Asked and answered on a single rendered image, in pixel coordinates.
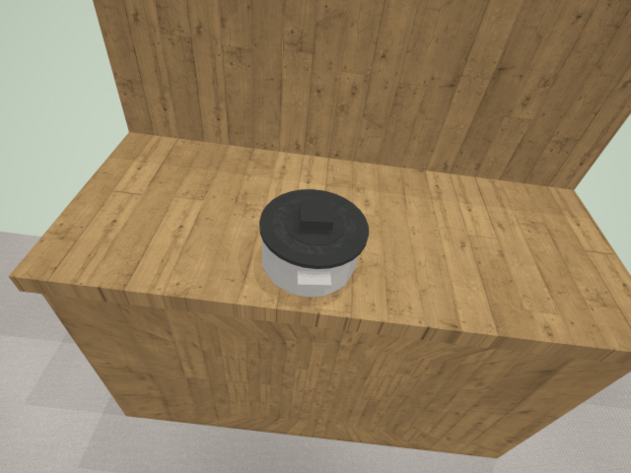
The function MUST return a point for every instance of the lid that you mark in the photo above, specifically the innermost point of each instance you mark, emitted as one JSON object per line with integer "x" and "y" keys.
{"x": 279, "y": 226}

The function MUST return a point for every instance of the knob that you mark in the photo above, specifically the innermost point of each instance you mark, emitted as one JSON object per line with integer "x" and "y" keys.
{"x": 316, "y": 215}

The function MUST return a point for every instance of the pot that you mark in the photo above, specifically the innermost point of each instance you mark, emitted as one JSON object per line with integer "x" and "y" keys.
{"x": 305, "y": 282}

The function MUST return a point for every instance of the table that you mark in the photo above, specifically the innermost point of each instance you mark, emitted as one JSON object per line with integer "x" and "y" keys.
{"x": 486, "y": 304}

